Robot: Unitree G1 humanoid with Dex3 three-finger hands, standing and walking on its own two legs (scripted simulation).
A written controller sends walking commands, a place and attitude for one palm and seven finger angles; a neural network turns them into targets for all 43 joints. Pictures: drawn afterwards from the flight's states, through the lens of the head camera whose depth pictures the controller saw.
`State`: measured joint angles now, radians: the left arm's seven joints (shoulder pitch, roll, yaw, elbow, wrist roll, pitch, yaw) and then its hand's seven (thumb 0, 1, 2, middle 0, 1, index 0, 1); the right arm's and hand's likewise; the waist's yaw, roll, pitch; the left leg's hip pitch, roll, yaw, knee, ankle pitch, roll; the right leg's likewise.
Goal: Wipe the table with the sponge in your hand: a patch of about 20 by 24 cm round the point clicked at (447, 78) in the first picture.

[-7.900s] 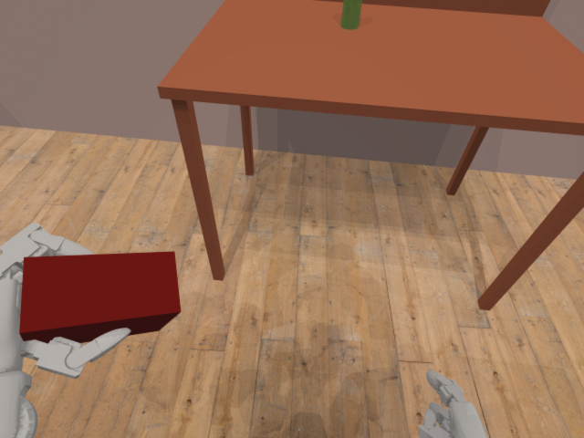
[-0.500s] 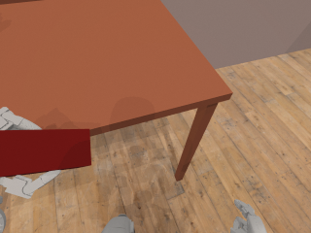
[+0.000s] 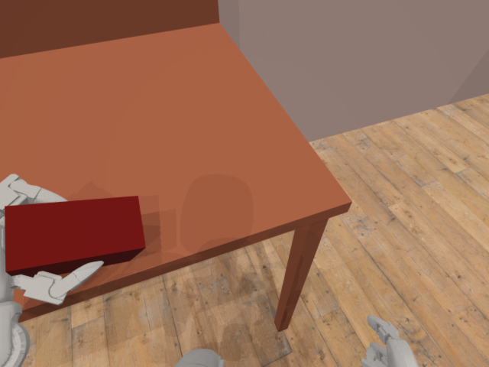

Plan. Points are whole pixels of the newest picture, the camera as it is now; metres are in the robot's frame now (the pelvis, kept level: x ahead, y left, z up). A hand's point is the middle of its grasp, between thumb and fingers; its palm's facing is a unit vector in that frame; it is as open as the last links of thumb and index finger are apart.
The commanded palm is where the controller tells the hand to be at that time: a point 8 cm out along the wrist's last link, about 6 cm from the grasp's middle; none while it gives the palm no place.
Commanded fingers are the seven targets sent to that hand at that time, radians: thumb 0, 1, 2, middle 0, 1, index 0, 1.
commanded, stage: come to a stop and stand still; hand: left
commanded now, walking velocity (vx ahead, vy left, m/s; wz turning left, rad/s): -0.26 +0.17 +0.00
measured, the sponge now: (98, 236) +0.24 +0.21 +0.15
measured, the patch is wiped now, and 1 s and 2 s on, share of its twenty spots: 0.00 0.00 0.00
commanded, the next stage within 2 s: look again from close up in 0.82 s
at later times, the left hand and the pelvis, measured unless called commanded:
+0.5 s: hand (48, 231) +0.22 +0.24 +0.19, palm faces +0.39 -0.83 -0.40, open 10.2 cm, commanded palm +0.17 +0.28 +0.19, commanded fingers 0.00 0.10 1.30 -1.20 -1.60 -1.20 -1.60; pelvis +0.00 +0.01 +0.01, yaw -1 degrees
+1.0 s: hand (34, 201) +0.25 +0.27 +0.20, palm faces +0.43 -0.78 -0.45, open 10.2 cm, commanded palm +0.17 +0.27 +0.19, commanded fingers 0.00 0.10 1.30 -1.20 -1.60 -1.20 -1.60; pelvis +0.00 +0.00 +0.01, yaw -2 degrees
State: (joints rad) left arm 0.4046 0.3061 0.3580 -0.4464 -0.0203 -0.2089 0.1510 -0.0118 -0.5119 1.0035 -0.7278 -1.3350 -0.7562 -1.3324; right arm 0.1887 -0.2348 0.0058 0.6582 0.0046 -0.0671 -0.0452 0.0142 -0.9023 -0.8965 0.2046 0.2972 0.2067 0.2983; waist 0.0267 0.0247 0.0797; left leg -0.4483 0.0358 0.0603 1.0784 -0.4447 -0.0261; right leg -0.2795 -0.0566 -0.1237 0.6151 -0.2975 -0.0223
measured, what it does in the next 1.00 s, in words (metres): steps on the spot: left foot, then right foot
